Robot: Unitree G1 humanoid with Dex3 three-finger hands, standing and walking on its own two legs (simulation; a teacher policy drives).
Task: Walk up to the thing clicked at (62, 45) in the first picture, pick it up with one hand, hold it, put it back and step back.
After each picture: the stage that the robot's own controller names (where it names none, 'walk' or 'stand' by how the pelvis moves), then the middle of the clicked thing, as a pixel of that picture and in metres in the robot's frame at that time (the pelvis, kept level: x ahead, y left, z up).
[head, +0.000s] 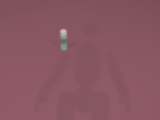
stand; (63, 40) +1.43 +0.16 -0.66
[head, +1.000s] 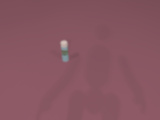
walk; (64, 51) +1.32 +0.25 -0.65
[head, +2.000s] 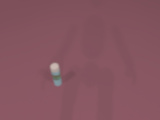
walk; (56, 75) +0.85 +0.25 -0.65
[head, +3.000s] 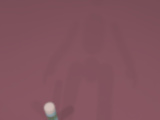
walk; (51, 114) +0.52 +0.24 -0.65
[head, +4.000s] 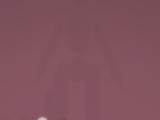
stand; out of the picture +0.44 +0.21 -0.65
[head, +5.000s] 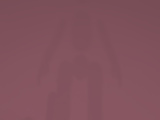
stand; out of the picture +0.41 +0.21 -0.66
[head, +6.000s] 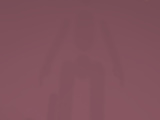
stand; out of the picture +0.40 +0.21 -0.66
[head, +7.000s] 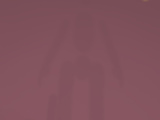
stand; out of the picture +0.40 +0.21 -0.66
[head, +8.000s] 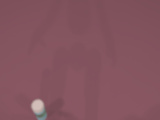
go down; (39, 111) +0.43 +0.21 -0.60
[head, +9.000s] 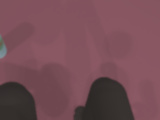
go down; out of the picture +0.47 +0.28 -0.23
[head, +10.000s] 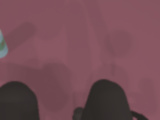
close in; out of the picture +0.47 +0.28 -0.24
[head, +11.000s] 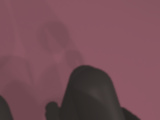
close; out of the picture +0.44 +0.33 -0.16
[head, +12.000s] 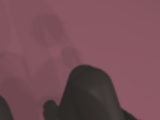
lift; out of the picture +0.43 +0.33 -0.16
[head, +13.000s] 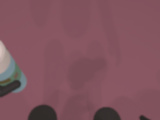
lift; (4, 71) +0.35 +0.22 +0.03
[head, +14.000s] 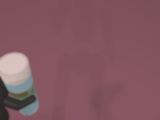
hold; (22, 89) +0.32 +0.18 +0.03
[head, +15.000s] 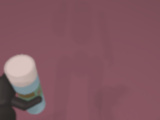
hold; (29, 89) +0.32 +0.16 +0.03
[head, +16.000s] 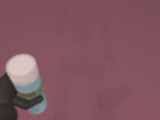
hold; (30, 89) +0.33 +0.16 +0.03
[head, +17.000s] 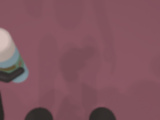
crouch; (9, 61) +0.41 +0.21 -0.03
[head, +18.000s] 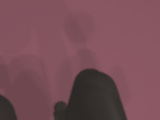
lower; out of the picture +0.43 +0.32 -0.16
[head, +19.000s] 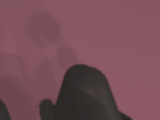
lower; out of the picture +0.43 +0.34 -0.16
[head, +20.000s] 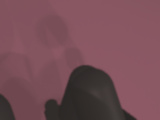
lower; out of the picture +0.42 +0.34 -0.16
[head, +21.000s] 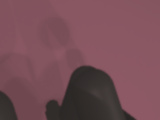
lower; out of the picture +0.41 +0.33 -0.16
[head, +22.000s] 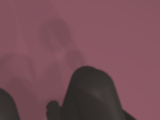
rest; out of the picture +0.41 +0.33 -0.16
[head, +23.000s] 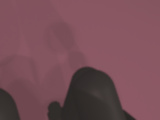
open; out of the picture +0.41 +0.32 -0.16
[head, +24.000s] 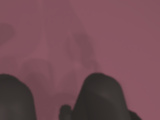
stand; out of the picture +0.41 +0.30 -0.19
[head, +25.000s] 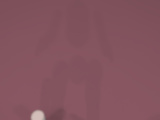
stand; out of the picture +0.39 +0.20 -0.56
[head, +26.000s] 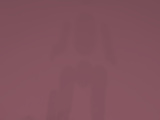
stand; out of the picture +0.39 +0.20 -0.60
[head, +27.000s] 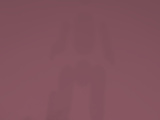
stand; out of the picture +0.38 +0.19 -0.60
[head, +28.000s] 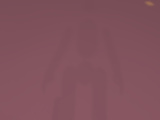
stand; out of the picture +0.40 +0.18 -0.65
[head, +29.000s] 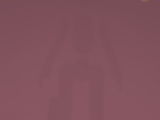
stand; out of the picture +0.38 +0.20 -0.66
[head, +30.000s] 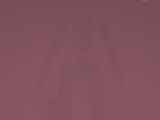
stand; out of the picture +0.37 +0.20 -0.66
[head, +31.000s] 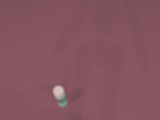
walk; (60, 97) +0.52 +0.18 -0.64
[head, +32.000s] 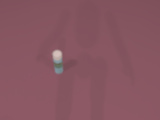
walk; (58, 62) +0.84 +0.14 -0.63
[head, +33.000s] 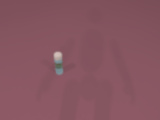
stand; (58, 63) +1.03 +0.19 -0.64
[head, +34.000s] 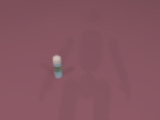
stand; (57, 67) +1.02 +0.20 -0.66
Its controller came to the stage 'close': yes
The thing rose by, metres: 0.68
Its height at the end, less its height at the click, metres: +0.00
